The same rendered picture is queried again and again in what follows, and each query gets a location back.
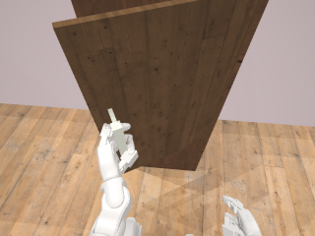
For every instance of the robot left shin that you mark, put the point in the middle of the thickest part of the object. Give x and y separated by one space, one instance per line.
131 218

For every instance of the left robot thigh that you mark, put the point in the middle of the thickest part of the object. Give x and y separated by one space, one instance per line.
133 228

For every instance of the cupboard door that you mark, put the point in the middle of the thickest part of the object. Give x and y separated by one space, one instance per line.
163 68

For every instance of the left robot hand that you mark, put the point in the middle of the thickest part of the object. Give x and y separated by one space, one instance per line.
107 157

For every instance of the handle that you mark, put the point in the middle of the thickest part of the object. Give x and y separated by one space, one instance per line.
118 132

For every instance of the right robot hand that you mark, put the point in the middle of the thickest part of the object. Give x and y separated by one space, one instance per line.
243 224

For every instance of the left robot forearm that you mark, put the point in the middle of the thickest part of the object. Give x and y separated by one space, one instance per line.
116 202

